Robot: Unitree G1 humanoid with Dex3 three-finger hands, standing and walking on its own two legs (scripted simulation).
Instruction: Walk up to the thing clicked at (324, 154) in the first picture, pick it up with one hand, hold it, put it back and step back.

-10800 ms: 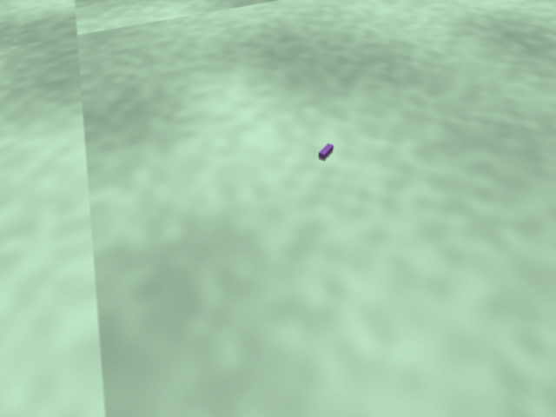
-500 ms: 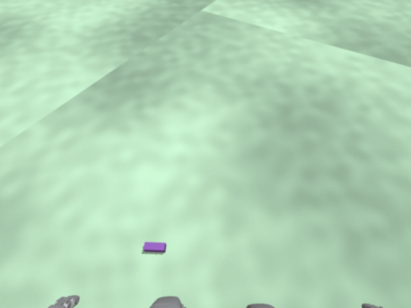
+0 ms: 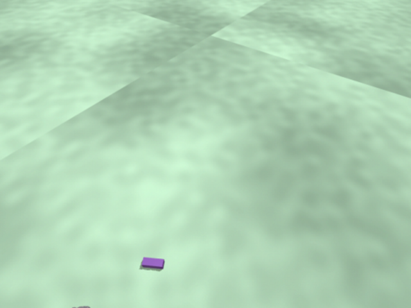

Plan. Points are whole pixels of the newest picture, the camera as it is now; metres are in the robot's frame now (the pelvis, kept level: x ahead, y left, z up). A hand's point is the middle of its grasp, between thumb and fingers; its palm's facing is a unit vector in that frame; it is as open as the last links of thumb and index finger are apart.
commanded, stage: walk up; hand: left
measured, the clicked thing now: (153, 263) +0.43 +0.27 -0.76
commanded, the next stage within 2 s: stand in 0.92 s
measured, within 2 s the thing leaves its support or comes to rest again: neither
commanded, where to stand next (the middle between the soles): +0.07 -0.01 m, yaw +1 degrees
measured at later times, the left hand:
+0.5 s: hand out of the picture +0.09 +0.25 -0.15, palm faces +0.02 -0.94 -0.34, open 7.4 cm
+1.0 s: hand out of the picture +0.09 +0.24 -0.15, palm faces +0.01 -0.94 -0.34, open 7.4 cm
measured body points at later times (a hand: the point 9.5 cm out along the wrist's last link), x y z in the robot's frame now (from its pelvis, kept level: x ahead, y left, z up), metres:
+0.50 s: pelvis +0.01 -0.01 +0.00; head +0.02 -0.01 +0.45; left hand +0.09 +0.30 -0.13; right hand +0.11 -0.31 -0.12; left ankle -0.01 +0.13 -0.74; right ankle +0.00 -0.12 -0.74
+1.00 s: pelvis +0.01 -0.01 +0.01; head +0.02 -0.01 +0.45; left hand +0.09 +0.29 -0.12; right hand +0.08 -0.31 -0.13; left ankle -0.01 +0.13 -0.74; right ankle +0.00 -0.12 -0.74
